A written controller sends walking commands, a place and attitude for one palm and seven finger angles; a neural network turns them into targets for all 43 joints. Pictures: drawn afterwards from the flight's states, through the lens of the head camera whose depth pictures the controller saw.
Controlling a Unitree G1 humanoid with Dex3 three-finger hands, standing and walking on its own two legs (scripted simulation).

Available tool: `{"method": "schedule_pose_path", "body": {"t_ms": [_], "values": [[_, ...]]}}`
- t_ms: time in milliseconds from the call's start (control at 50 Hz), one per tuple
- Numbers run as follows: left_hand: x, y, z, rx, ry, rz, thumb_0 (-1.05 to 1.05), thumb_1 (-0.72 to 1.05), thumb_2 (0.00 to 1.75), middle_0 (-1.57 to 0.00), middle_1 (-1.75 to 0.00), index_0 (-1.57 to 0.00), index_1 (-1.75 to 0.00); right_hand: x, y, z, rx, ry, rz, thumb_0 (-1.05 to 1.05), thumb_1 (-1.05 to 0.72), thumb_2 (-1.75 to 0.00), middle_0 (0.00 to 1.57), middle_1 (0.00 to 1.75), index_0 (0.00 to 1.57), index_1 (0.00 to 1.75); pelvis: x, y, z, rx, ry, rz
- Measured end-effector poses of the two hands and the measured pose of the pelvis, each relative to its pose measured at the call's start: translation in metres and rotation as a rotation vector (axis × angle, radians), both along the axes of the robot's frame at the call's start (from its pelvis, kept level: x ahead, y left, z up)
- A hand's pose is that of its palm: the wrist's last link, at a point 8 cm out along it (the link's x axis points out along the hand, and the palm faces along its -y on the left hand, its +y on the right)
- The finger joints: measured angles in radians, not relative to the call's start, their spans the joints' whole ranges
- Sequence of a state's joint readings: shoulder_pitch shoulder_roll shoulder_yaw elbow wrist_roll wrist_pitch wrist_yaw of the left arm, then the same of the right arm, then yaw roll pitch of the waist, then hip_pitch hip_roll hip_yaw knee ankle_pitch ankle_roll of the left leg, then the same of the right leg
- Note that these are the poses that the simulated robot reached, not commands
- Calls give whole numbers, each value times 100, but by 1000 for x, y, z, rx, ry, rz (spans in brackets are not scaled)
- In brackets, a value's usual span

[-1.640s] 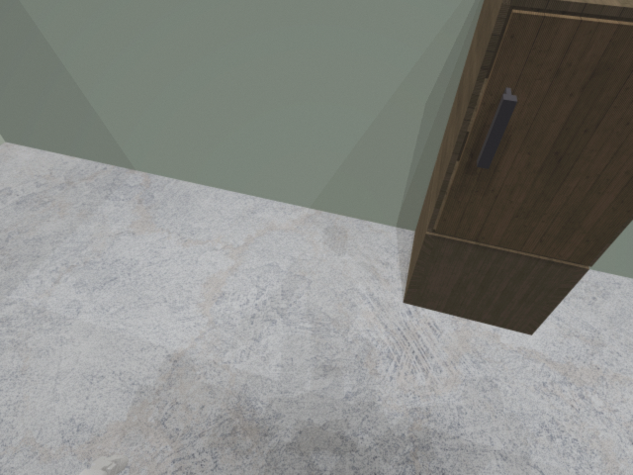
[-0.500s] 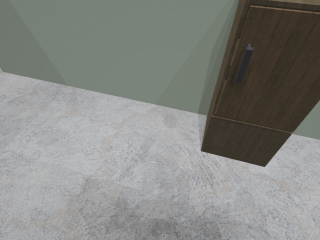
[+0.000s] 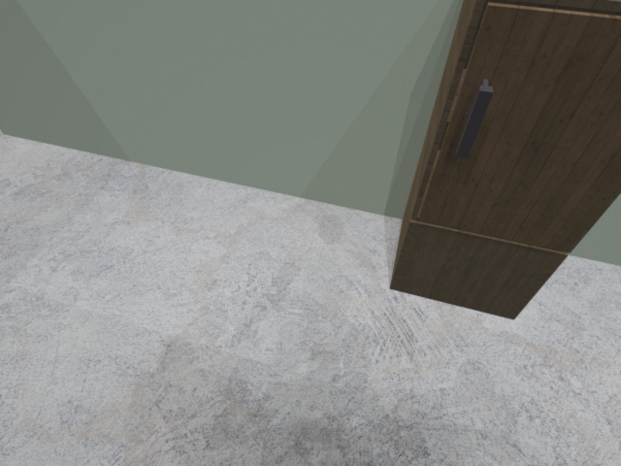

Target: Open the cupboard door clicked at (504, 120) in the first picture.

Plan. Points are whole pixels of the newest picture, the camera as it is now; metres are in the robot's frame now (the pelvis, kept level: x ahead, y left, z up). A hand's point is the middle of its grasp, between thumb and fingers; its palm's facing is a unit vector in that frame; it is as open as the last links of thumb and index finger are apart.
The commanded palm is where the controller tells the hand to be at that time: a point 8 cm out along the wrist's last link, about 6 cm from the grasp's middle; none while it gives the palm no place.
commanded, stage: walk to a spot facing it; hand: left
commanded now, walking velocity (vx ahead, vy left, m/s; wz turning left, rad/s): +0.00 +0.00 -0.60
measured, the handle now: (473, 119) +0.83 -0.31 +0.02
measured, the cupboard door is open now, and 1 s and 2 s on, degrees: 0 0 0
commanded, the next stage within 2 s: take the last steps up to it in 0.28 s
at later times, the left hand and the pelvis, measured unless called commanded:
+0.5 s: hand out of the picture +0.06 +0.16 -0.17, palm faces -0.17 -0.95 -0.28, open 7.4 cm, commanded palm none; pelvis -0.02 -0.03 -0.01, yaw -14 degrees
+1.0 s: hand (218, 461) +0.17 +0.16 -0.19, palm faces -0.29 -0.95 -0.12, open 7.4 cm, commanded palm none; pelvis +0.09 -0.02 +0.00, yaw -20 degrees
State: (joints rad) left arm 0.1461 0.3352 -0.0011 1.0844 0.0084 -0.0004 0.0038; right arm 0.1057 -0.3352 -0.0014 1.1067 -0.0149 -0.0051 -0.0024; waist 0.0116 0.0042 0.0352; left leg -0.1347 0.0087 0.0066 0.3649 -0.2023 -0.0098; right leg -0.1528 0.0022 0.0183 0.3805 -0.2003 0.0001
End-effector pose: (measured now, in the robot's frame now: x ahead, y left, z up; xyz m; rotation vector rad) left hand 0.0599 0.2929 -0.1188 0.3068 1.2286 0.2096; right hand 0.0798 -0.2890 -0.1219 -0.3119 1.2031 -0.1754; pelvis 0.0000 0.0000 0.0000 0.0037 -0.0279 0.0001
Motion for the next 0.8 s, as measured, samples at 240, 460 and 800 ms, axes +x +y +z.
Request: {"method": "schedule_pose_path", "body": {"t_ms": [240,460,800], "values": [[1,-40,-27,-69,72,-82,0,90,89,-20,-30,-20,-30,-46,21,-27,79,5,-149,0,-90,-90,20,30,20,30,-12,-6,-17,29,9,-124],[2,-86,-17,-56,55,-145,0,90,89,-20,-30,-20,-30,-83,0,-44,139,32,-271,0,-91,-90,20,30,20,30,-21,-32,-17,30,20,-222],[28,-85,-34,-166,102,-174,0,90,89,-20,-30,-20,-30,-54,8,-3,49,-40,-325,0,-91,-90,19,30,20,30,29,-19,-7,-23,61,-294]]}}
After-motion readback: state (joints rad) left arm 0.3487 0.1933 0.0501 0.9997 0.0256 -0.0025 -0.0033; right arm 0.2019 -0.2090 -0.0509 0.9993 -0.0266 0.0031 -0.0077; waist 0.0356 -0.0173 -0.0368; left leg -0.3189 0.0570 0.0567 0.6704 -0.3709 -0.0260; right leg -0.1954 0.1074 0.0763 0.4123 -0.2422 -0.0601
